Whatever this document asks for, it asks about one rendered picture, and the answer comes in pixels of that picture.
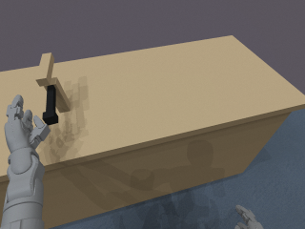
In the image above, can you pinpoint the tap lever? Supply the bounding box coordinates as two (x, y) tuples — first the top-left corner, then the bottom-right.
(42, 85), (59, 126)

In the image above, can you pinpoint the counter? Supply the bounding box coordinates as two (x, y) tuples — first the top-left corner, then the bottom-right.
(0, 35), (305, 229)

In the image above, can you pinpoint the left robot forearm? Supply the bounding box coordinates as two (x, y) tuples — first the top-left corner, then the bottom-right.
(0, 147), (45, 229)

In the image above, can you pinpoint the robot right hand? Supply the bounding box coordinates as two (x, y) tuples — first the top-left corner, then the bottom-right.
(234, 204), (264, 229)

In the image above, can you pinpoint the robot left hand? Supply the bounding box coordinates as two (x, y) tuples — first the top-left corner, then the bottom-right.
(4, 94), (51, 153)

